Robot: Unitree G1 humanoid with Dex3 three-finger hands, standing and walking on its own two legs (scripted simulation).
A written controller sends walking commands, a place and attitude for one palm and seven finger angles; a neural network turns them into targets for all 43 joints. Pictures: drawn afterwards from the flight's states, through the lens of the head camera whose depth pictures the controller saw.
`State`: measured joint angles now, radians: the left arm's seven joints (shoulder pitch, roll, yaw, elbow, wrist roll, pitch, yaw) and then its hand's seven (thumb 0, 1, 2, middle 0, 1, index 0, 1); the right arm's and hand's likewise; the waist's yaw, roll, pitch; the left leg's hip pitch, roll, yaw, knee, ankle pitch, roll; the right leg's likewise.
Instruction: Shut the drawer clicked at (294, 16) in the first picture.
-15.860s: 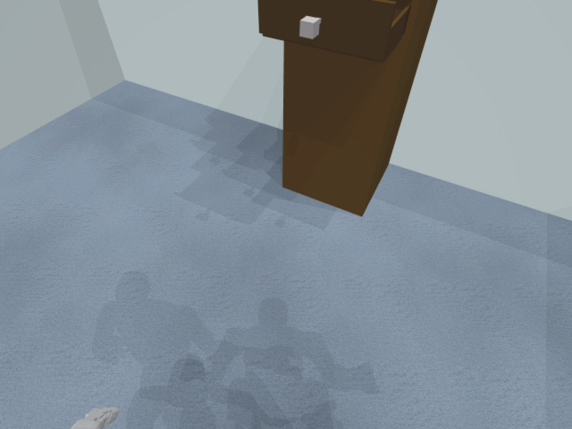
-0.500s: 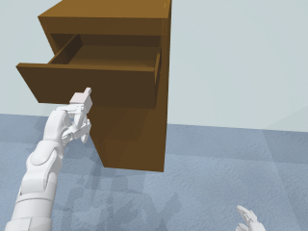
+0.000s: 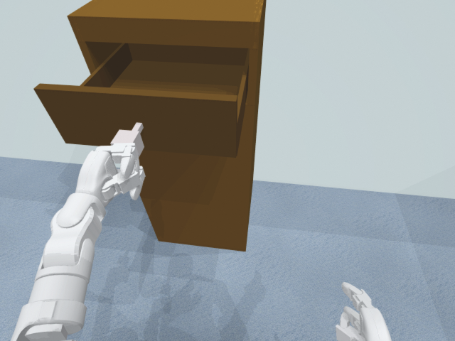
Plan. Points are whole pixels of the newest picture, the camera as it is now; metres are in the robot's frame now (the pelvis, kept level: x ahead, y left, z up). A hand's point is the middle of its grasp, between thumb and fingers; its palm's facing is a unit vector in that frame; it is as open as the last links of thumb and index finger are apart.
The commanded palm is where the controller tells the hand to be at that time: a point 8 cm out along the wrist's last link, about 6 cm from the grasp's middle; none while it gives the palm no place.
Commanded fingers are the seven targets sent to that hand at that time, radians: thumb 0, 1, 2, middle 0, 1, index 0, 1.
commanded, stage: push the drawer shut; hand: left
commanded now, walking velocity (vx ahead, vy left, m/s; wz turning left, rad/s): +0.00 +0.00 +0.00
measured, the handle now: (132, 138) +0.44 +0.21 +0.14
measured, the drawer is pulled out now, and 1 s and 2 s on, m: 0.21 0.14 0.02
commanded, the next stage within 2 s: none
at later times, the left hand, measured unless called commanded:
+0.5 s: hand (133, 167) +0.37 +0.19 +0.13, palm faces -0.09 -1.00 -0.03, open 3.0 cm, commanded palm +0.39 +0.23 +0.14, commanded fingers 0.00 0.90 0.90 -1.40 -1.60 -1.40 -1.60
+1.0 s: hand (152, 147) +0.42 +0.17 +0.14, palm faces -0.09 -1.00 -0.02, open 3.3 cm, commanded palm +0.45 +0.22 +0.14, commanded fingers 0.00 0.90 0.90 -1.40 -1.60 -1.40 -1.60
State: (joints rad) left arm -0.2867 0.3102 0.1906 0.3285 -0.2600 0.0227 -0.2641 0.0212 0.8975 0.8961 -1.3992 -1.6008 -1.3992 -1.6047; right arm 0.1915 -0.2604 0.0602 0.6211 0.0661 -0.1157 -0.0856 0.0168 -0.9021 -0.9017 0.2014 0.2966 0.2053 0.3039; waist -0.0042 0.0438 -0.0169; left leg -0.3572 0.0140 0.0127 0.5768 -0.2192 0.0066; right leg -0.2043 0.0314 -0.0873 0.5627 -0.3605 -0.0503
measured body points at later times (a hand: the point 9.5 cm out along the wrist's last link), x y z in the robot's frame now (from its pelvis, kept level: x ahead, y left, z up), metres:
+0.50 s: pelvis -0.02 +0.01 -0.01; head -0.01 +0.01 +0.44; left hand +0.37 +0.24 +0.14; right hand +0.11 -0.24 -0.11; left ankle +0.05 +0.12 -0.73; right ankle -0.04 -0.08 -0.73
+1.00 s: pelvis -0.05 +0.02 -0.01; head -0.01 +0.03 +0.43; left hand +0.42 +0.22 +0.14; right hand +0.00 -0.24 -0.13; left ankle +0.05 +0.12 -0.73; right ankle -0.04 -0.08 -0.73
